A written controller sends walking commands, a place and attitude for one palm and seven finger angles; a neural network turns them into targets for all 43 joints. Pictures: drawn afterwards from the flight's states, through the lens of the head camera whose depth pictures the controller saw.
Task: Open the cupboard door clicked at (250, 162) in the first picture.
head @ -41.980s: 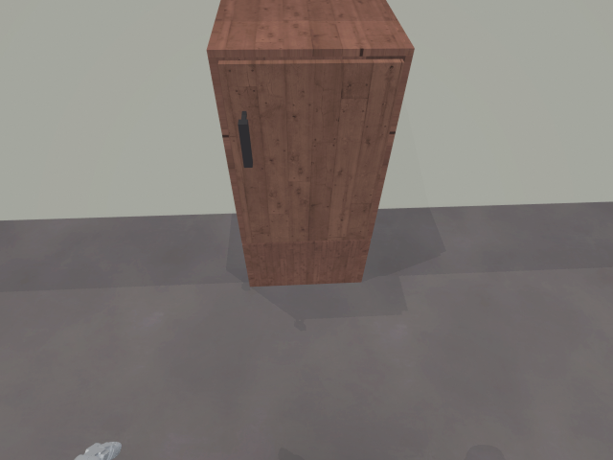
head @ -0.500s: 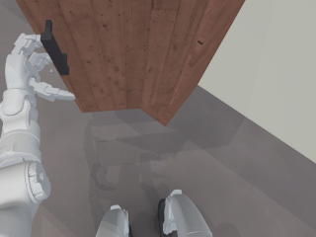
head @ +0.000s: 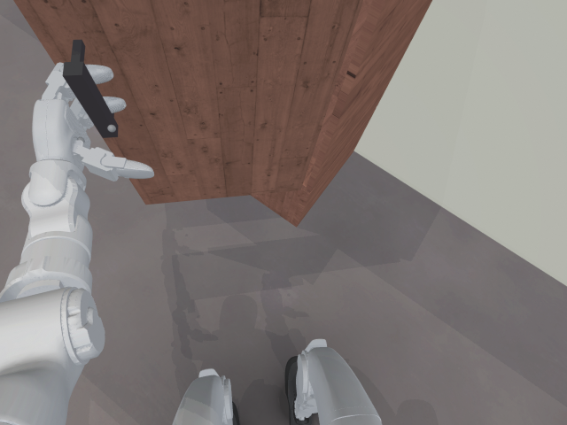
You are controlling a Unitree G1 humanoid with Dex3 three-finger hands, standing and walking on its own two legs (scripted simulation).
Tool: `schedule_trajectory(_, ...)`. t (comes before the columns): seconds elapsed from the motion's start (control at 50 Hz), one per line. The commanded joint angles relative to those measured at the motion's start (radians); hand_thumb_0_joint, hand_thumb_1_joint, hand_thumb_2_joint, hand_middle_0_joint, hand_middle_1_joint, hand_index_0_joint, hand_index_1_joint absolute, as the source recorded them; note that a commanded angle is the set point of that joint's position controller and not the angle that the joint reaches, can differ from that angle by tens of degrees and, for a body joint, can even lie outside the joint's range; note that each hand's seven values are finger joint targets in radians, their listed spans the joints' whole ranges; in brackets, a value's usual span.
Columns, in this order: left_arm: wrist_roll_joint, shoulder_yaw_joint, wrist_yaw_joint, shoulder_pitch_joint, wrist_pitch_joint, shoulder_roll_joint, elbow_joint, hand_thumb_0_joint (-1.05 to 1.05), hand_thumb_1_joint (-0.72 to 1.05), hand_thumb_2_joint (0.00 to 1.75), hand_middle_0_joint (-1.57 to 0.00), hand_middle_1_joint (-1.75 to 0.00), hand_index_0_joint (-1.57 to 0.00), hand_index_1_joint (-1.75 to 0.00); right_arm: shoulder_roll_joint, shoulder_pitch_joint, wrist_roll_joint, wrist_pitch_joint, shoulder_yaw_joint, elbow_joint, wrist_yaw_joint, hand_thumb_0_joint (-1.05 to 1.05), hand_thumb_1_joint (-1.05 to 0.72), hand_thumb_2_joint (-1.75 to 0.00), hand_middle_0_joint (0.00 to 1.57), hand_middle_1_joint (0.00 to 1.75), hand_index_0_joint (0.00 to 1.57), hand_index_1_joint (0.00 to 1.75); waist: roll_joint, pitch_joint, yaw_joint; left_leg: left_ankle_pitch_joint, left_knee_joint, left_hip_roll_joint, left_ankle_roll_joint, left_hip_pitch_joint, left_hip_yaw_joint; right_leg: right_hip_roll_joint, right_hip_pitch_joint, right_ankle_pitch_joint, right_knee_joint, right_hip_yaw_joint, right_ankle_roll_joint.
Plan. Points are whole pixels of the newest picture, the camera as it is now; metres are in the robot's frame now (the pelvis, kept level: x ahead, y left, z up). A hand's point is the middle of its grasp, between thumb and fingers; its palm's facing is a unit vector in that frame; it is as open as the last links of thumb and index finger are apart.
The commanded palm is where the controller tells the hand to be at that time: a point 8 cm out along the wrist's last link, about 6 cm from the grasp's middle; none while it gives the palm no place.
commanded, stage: slide the fingers in behind the handle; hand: left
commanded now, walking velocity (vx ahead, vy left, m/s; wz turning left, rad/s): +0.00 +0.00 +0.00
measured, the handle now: (94, 92) +0.57 +0.22 +0.04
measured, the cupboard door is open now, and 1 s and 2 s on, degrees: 44 45 74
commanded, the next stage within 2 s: close the thumb around the handle in 0.26 s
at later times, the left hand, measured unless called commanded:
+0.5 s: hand (111, 129) +0.50 +0.19 +0.04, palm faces +0.06 -1.00 -0.03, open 13.7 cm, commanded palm +0.47 +0.23 +0.04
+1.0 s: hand (109, 129) +0.50 +0.19 +0.04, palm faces +0.05 -1.00 -0.02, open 5.9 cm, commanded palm +0.48 +0.23 +0.04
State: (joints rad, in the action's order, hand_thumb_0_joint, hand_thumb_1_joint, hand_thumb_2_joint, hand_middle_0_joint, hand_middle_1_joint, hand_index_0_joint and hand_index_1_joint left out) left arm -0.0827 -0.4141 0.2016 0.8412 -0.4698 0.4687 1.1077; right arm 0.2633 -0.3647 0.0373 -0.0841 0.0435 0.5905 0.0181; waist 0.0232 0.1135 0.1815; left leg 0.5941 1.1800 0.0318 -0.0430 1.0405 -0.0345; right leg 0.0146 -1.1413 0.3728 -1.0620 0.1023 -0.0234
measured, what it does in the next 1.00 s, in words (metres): stands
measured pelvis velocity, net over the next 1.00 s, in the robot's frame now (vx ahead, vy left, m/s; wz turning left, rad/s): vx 0.00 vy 0.00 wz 0.00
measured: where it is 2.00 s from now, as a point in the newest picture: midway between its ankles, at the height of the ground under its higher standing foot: outside the picture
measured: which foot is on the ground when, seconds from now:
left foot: down 0.00-1.00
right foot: down 0.00-1.00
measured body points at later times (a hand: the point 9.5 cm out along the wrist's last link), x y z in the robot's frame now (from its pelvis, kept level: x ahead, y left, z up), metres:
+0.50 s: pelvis +0.00 +0.00 +0.00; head +0.16 +0.02 +0.42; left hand +0.49 +0.24 +0.05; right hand +0.02 -0.27 -0.11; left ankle -0.03 +0.09 -0.64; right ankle +0.06 -0.11 -0.64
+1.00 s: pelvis +0.00 +0.00 +0.00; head +0.16 +0.02 +0.42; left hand +0.50 +0.25 +0.04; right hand +0.02 -0.26 -0.11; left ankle -0.03 +0.09 -0.64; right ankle +0.06 -0.11 -0.64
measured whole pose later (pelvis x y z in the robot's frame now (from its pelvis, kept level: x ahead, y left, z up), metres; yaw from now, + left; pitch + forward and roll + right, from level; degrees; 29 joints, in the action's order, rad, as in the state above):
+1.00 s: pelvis +0.00 +0.00 +0.00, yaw +0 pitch +26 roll -3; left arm -0.09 -0.40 0.20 0.84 -0.48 0.46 1.11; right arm 0.27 -0.36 0.04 -0.07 0.04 0.60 0.02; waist 0.02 0.11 0.17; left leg 0.59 1.18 0.03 -0.04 1.03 -0.03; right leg 0.02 -1.14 0.38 -1.06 0.10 -0.02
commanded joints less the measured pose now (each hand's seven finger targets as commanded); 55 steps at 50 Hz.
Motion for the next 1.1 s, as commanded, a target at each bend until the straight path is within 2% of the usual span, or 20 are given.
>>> schedule_trajectory(0.0, -0.005, -0.037, -0.012, 0.398, -0.072, 0.267, -0.178, 0.0, -0.5, 0.3, -0.3, -1.2, -0.3, -1.2, 0.183, -0.173, -0.002, 0.017, -0.062, -0.048, -0.013, 0.0, -0.9, -0.9, 0.2, 0.3, 0.2, 0.3, 0.099, 0.499, 0.002, -0.439, -0.151, -0.023, 0.025, -0.16, 0.078, -0.038, 0.438, -0.285, 0.064, -0.081, -0.002)
schedule_trajectory(0.04, 0.006, -0.05, -0.01, 0.402, -0.082, 0.292, -0.19, 0.0, -0.5, 0.3, -0.3, -1.2, -0.3, -1.2, 0.183, -0.175, -0.001, 0.019, -0.064, -0.048, -0.015, 0.0, -0.9, -0.9, 0.2, 0.3, 0.2, 0.3, 0.116, 0.531, -0.009, -0.457, -0.152, -0.023, 0.029, -0.178, 0.082, -0.036, 0.445, -0.292, 0.057, -0.081, -0.001)
schedule_trajectory(0.08, -0.004, -0.003, -0.003, 0.412, -0.083, 0.229, -0.184, 0.0, -0.5, 0.3, -0.3, -1.2, -0.3, -1.2, 0.179, -0.168, -0.002, 0.023, -0.065, -0.044, -0.013, 0.0, -0.9, -0.9, 0.2, 0.3, 0.2, 0.3, 0.113, 0.509, 0.008, -0.446, -0.151, -0.021, 0.029, -0.192, 0.082, -0.036, 0.413, -0.273, 0.065, -0.078, 0.001)
schedule_trajectory(0.1, -0.009, 0.012, 0.004, 0.431, -0.09, 0.215, -0.208, 0.0, -0.5, 0.3, -0.3, -1.2, -0.3, -1.2, 0.18, -0.17, -0.001, 0.026, -0.065, -0.047, -0.014, 0.0, -0.9, -0.9, 0.2, 0.3, 0.2, 0.3, 0.145, 0.526, 0.009, -0.476, -0.149, -0.02, 0.031, -0.222, 0.086, -0.037, 0.403, -0.287, 0.059, -0.076, -0.004)
schedule_trajectory(0.14, -0.016, -0.006, 0.007, 0.414, -0.087, 0.227, -0.197, 0.0, -0.5, 0.3, -0.3, -1.2, -0.3, -1.2, 0.186, -0.18, -0.001, 0.025, -0.071, -0.037, -0.013, 0.0, -0.9, -0.9, 0.2, 0.3, 0.2, 0.3, 0.121, 0.556, 0.007, -0.501, -0.147, -0.016, 0.035, -0.242, 0.093, -0.038, 0.407, -0.298, 0.059, -0.071, -0.001)
schedule_trajectory(0.2, -0.019, -0.006, 0.007, 0.416, -0.079, 0.226, -0.189, 0.0, -0.5, 0.3, -0.3, -1.2, -0.3, -1.2, 0.186, -0.178, -0.003, 0.024, -0.068, -0.04, -0.015, 0.0, -0.9, -0.9, 0.2, 0.3, 0.2, 0.3, 0.106, 0.526, 0.007, -0.491, -0.146, -0.02, 0.032, -0.212, 0.091, -0.037, 0.412, -0.302, 0.057, -0.072, -0.003)
schedule_trajectory(0.34, -0.009, -0.002, -0.004, 0.381, -0.087, 0.219, -0.207, 0.0, -0.5, 0.3, -0.3, -1.2, -0.3, -1.2, 0.181, -0.172, -0.002, 0.023, -0.071, -0.041, -0.009, 0.0, -0.9, -0.9, 0.2, 0.3, 0.2, 0.3, 0.132, 0.551, -0.007, -0.51, -0.15, -0.019, 0.037, -0.244, 0.087, -0.037, 0.416, -0.308, 0.06, -0.073, -0.002)
schedule_trajectory(0.48, -0.009, -0.017, -0.003, 0.393, -0.089, 0.242, -0.196, 0.0, -0.11, 0.47, -0.33, -1.24, -0.33, -1.24, 0.182, -0.168, -0.004, 0.026, -0.068, -0.042, -0.013, 0.0, -0.9, -0.9, 0.2, 0.3, 0.2, 0.3, 0.1, 0.526, -0.007, -0.451, -0.153, -0.025, 0.027, -0.186, 0.078, -0.035, 0.453, -0.3, 0.065, -0.084, -0.001)
schedule_trajectory(0.52, -0.011, -0.007, 0.001, 0.391, -0.087, 0.226, -0.185, 0.0, 0.0, 0.52, -0.34, -1.25, -0.34, -1.25, 0.182, -0.169, -0.003, 0.027, -0.068, -0.039, -0.014, 0.0, -0.9, -0.9, 0.2, 0.3, 0.2, 0.3, 0.122, 0.533, -0.001, -0.477, -0.148, -0.023, 0.03, -0.206, 0.081, -0.035, 0.424, -0.305, 0.061, -0.079, -0.001)
schedule_trajectory(0.56, -0.013, -0.031, 0.003, 0.383, -0.081, 0.257, -0.164, 0.0, 0.12, 0.56, -0.34, -1.27, -0.34, -1.27, 0.185, -0.171, -0.005, 0.026, -0.066, -0.04, -0.015, 0.0, -0.9, -0.9, 0.2, 0.3, 0.2, 0.3, 0.087, 0.507, -0.003, -0.442, -0.148, -0.026, 0.026, -0.161, 0.075, -0.036, 0.45, -0.298, 0.065, -0.085, 0.001)
schedule_trajectory(0.62, -0.011, -0.02, 0.011, 0.397, -0.087, 0.251, -0.204, 0.0, 0.28, 0.64, -0.36, -1.28, -0.36, -1.28, 0.183, -0.169, -0.004, 0.028, -0.067, -0.045, -0.016, 0.0, -0.9, -0.9, 0.2, 0.3, 0.2, 0.3, 0.146, 0.554, -0.01, -0.496, -0.145, -0.023, 0.033, -0.213, 0.082, -0.035, 0.431, -0.319, 0.052, -0.08, -0.003)
schedule_trajectory(0.68, -0.022, -0.013, 0.013, 0.383, -0.082, 0.229, -0.198, 0.0, 0.45, 0.71, -0.37, -1.3, -0.37, -1.3, 0.185, -0.173, -0.004, 0.027, -0.07, -0.041, -0.015, 0.0, -0.9, -0.9, 0.2, 0.3, 0.2, 0.3, 0.113, 0.55, -0.001, -0.519, -0.143, -0.018, 0.036, -0.227, 0.089, -0.037, 0.422, -0.324, 0.055, -0.074, 0.0)
schedule_trajectory(0.8, -0.025, -0.009, 0.014, 0.378, -0.084, 0.225, -0.22, 0.0, 0.79, 0.85, -0.39, -1.34, -0.39, -1.34, 0.184, -0.174, -0.002, 0.026, -0.072, -0.046, -0.013, 0.0, -0.9, -0.9, 0.2, 0.3, 0.2, 0.3, 0.134, 0.564, -0.005, -0.55, -0.142, -0.017, 0.038, -0.251, 0.09, -0.04, 0.419, -0.337, 0.051, -0.07, -0.005)
schedule_trajectory(0.82, -0.021, -0.027, 0.011, 0.371, -0.084, 0.248, -0.215, 0.0, 0.84, 0.88, -0.4, -1.34, -0.4, -1.34, 0.185, -0.175, -0.003, 0.024, -0.071, -0.039, -0.013, 0.0, -0.9, -0.9, 0.2, 0.3, 0.2, 0.3, 0.14, 0.554, -0.014, -0.557, -0.144, -0.015, 0.043, -0.252, 0.091, -0.038, 0.416, -0.335, 0.051, -0.069, -0.003)
schedule_trajectory(0.84, -0.022, -0.002, 0.011, 0.379, -0.084, 0.221, -0.224, 0.0, 0.9, 0.9, -0.4, -1.35, -0.4, -1.35, 0.182, -0.17, -0.004, 0.023, -0.069, -0.041, -0.011, 0.0, -0.9, -0.9, 0.2, 0.3, 0.2, 0.3, 0.15, 0.54, -0.009, -0.551, -0.149, -0.016, 0.044, -0.253, 0.092, -0.038, 0.412, -0.328, 0.055, -0.07, -0.003)
schedule_trajectory(0.88, -0.022, -0.009, 0.004, 0.369, -0.081, 0.221, -0.203, 0.0, 0.9, 0.9, -0.4, -1.35, -0.4, -1.35, 0.184, -0.172, -0.004, 0.023, -0.071, -0.04, -0.011, 0.0, -0.9, -0.9, 0.2, 0.3, 0.2, 0.3, 0.101, 0.519, -0.004, -0.526, -0.151, -0.015, 0.038, -0.231, 0.092, -0.04, 0.415, -0.317, 0.061, -0.068, -0.001)
schedule_trajectory(0.92, -0.016, -0.007, 0.003, 0.377, -0.087, 0.224, -0.212, 0.0, 0.9, 0.9, -0.4, -1.35, -0.4, -1.35, 0.184, -0.173, -0.002, 0.024, -0.071, -0.039, -0.012, 0.0, -0.9, -0.9, 0.2, 0.3, 0.2, 0.3, 0.14, 0.539, -0.01, -0.532, -0.152, -0.017, 0.043, -0.247, 0.093, -0.038, 0.407, -0.311, 0.056, -0.067, -0.003)
schedule_trajectory(0.96, -0.015, -0.005, 0.003, 0.386, -0.084, 0.223, -0.194, 0.0, 0.9, 0.9, -0.4, -1.35, -0.4, -1.35, 0.185, -0.172, -0.003, 0.025, -0.07, -0.035, -0.013, 0.0, -0.9, -0.9, 0.2, 0.3, 0.2, 0.3, 0.101, 0.512, -0.001, -0.497, -0.152, -0.016, 0.038, -0.22, 0.091, -0.039, 0.407, -0.297, 0.059, -0.068, 0.0)
schedule_trajectory(1.04, -0.007, -0.006, -0.003, 0.407, -0.087, 0.227, -0.19, 0.0, 0.9, 0.9, -0.4, -1.35, -0.4, -1.35, 0.182, -0.175, 0.0, 0.025, -0.069, -0.037, -0.014, 0.0, -0.9, -0.9, 0.2, 0.3, 0.2, 0.3, 0.138, 0.521, -0.003, -0.509, -0.148, -0.019, 0.041, -0.226, 0.092, -0.036, 0.392, -0.296, 0.051, -0.068, -0.001)
schedule_trajectory(1.08, -0.006, -0.012, -0.006, 0.398, -0.083, 0.229, -0.18, 0.0, 0.9, 0.9, -0.4, -1.35, -0.4, -1.35, 0.184, -0.178, 0.0, 0.024, -0.07, -0.035, -0.013, 0.0, -0.9, -0.9, 0.2, 0.3, 0.2, 0.3, 0.104, 0.522, 0.001, -0.507, -0.144, -0.018, 0.039, -0.219, 0.094, -0.038, 0.397, -0.298, 0.052, -0.067, 0.0)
